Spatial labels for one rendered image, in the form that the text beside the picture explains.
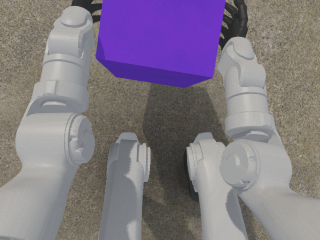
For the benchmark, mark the robot left upper arm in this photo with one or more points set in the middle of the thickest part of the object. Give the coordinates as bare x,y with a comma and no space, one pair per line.
51,147

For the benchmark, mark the robot shin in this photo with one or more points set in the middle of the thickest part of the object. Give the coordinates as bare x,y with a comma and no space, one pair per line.
204,136
114,148

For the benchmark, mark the robot right shin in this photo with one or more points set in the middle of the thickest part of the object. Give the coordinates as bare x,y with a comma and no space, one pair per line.
204,136

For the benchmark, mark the robot left hand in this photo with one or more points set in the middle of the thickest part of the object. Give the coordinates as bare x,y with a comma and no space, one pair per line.
87,4

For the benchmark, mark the left robot forearm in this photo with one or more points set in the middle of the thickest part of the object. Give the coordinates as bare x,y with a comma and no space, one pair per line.
66,66

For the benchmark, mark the carton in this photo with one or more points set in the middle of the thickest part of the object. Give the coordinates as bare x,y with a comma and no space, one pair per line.
167,42

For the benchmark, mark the robot left shin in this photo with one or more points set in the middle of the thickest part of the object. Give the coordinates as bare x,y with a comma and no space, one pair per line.
114,148

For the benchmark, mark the robot right upper arm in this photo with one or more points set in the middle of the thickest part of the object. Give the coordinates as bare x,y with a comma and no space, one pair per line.
260,174

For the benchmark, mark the right robot forearm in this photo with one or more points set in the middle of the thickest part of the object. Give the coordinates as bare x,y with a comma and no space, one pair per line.
244,82

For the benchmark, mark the robot right hand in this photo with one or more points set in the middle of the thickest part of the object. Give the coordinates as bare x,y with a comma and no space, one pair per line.
237,25

